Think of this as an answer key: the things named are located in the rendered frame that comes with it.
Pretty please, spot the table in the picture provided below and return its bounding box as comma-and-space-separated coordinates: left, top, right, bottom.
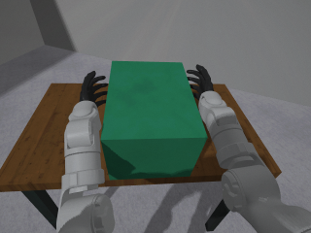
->
0, 83, 282, 232

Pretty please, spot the robot right hand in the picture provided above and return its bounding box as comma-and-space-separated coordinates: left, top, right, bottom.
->
187, 64, 214, 101

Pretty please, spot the left robot upper arm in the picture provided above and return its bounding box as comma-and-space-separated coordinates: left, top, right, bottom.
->
56, 193, 116, 233

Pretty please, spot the robot right forearm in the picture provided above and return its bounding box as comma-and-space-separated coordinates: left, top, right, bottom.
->
198, 90, 281, 198

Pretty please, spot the robot left hand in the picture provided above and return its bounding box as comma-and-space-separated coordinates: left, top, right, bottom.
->
79, 71, 108, 108

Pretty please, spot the robot left forearm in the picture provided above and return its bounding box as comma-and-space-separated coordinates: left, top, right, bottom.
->
56, 100, 105, 233

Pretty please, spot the carton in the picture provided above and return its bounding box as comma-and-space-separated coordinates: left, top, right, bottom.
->
100, 60, 208, 181

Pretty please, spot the right robot upper arm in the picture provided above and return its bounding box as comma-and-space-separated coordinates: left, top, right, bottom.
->
221, 165, 311, 233

